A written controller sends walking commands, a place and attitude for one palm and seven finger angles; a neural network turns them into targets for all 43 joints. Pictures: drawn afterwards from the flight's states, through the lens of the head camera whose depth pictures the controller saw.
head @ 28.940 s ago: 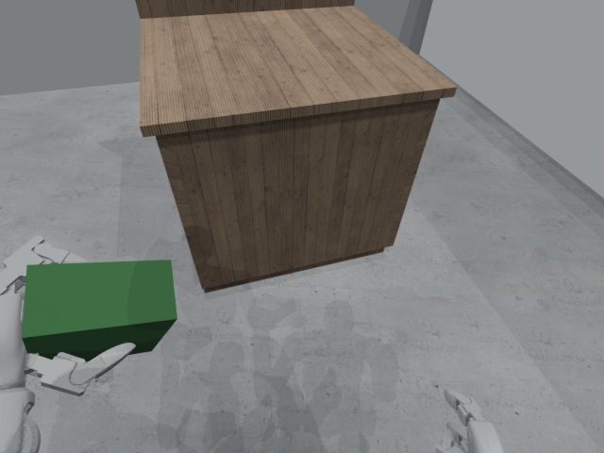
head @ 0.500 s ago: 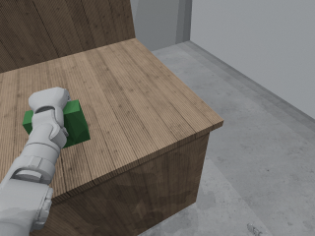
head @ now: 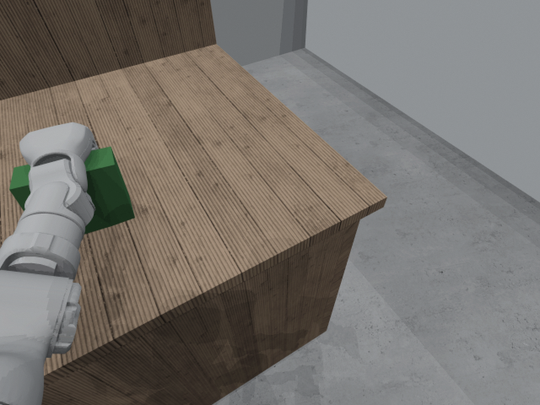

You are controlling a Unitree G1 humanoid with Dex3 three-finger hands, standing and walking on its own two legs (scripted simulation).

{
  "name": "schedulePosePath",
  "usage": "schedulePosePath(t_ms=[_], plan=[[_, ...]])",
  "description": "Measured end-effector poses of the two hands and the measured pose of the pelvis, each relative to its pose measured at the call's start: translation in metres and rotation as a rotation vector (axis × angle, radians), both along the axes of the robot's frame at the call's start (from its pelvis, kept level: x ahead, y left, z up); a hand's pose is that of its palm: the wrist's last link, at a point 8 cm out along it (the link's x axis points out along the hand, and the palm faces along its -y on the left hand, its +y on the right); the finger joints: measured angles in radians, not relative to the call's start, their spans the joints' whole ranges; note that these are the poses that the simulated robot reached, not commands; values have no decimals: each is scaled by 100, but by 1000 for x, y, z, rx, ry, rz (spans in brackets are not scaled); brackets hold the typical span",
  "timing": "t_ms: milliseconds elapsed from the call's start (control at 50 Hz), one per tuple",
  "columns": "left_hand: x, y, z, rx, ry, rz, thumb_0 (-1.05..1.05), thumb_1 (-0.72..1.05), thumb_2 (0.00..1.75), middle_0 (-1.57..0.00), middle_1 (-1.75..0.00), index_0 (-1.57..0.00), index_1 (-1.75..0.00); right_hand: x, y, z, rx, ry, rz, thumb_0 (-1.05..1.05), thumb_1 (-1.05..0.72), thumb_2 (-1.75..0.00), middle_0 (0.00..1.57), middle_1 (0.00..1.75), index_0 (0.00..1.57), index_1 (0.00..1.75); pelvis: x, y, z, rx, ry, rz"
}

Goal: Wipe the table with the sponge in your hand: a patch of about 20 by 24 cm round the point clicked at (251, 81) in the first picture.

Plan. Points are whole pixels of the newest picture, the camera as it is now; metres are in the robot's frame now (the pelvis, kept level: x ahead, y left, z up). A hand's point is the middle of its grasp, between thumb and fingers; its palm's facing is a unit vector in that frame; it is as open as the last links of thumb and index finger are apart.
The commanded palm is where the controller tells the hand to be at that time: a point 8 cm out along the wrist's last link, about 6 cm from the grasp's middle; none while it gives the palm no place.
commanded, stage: wipe forward along the third lane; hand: left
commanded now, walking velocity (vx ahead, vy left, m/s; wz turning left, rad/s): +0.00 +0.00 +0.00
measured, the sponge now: (83, 203) +0.42 +0.31 +0.07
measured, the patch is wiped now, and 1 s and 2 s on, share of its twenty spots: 0.95 1.00 1.00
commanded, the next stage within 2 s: wipe back along the third lane in 0.08 s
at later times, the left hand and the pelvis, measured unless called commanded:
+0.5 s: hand (71, 174) +0.44 +0.32 +0.12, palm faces +0.02 +0.01 -1.00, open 10.2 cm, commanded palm +0.41 +0.29 +0.14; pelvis +0.01 +0.05 +0.00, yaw -1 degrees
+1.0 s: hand (84, 188) +0.41 +0.28 +0.12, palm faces +0.04 +0.00 -1.00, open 10.2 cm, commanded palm +0.36 +0.25 +0.14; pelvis +0.02 +0.03 +0.00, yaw +1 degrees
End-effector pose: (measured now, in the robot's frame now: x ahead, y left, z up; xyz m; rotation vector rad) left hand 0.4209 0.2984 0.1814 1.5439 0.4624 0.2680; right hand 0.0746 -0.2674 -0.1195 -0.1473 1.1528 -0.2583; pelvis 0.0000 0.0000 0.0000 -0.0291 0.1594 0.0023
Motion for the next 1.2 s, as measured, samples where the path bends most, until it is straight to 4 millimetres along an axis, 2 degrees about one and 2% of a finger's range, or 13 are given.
schedulePosePath(t_ms=[220, 340, 460, 700, 860, 1200], plan=[[21, 16, 0, 6, -17, -21, 1, -55, 109, -74, -133, -76, -133, -15, 22, 1, -6, 44, -27, 1, -91, -90, 20, 30, 20, 30, 4, 24, 0, -14, 28, -11], [15, 13, -5, 33, -70, -52, 1, -54, 109, -73, -135, -75, -134, -11, 42, 0, 25, 40, -24, 1, -91, -90, 20, 30, 20, 30, 7, 38, 1, -17, 23, -20], [2, 12, -7, 28, -132, -38, 0, -52, 109, -70, -138, -71, -138, 14, 65, 2, 69, -18, 11, 1, -91, -90, 20, 30, 20, 30, 8, 47, 2, -16, -2, -14], [-17, -3, -4, 21, -146, 7, 0, -50, 108, -67, -141, -69, -140, 89, 93, 19, 114, -194, 134, 1, -91, -90, 20, 30, 20, 30, 9, 53, 2, -12, -32, 6], [-24, -14, -5, 28, -142, 12, 0, -50, 108, -67, -140, -69, -140, 115, 95, 27, 122, -240, 189, 1, -91, -90, 20, 30, 20, 30, 11, 45, 1, -7, -48, 21], [-53, -42, -4, 13, -170, 19, 0, -49, 108, -66, -141, -68, -141, 127, 64, 23, 166, -243, 191, 2, -91, -90, 20, 30, 19, 30, 25, 15, 4, 15, -92, 20]])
